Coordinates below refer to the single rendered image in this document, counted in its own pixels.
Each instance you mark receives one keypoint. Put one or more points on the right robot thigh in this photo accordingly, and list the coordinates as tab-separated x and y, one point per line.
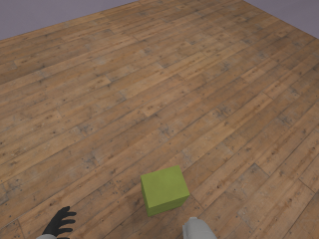
197	229

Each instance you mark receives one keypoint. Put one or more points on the robot left hand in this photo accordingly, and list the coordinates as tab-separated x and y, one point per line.
56	222

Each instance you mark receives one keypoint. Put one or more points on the carton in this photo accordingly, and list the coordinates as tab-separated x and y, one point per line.
163	190

